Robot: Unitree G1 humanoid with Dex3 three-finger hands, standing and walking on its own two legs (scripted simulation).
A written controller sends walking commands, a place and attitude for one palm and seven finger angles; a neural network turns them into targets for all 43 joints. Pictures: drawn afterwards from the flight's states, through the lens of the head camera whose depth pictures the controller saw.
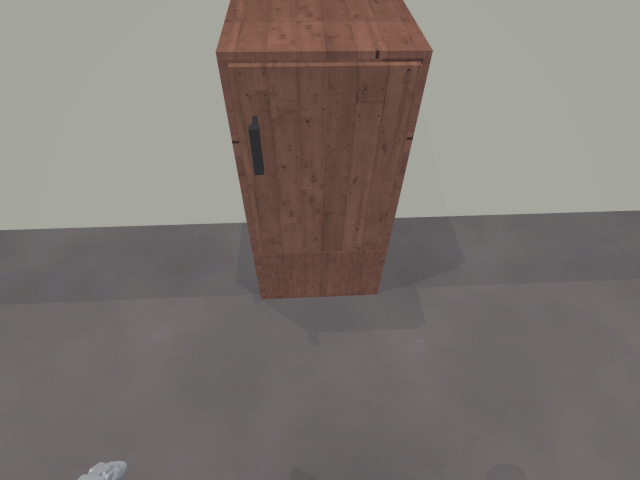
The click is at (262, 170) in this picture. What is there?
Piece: cupboard door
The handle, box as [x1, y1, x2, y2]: [248, 116, 263, 174]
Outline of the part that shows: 253,116 252,124 249,125 248,130 255,174 263,174 258,124 256,123 257,118 256,116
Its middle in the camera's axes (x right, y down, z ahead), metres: -0.15 -0.21 +0.89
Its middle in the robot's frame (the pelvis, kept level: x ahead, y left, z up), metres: +0.80 +0.19 -0.05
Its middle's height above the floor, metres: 0.72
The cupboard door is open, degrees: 0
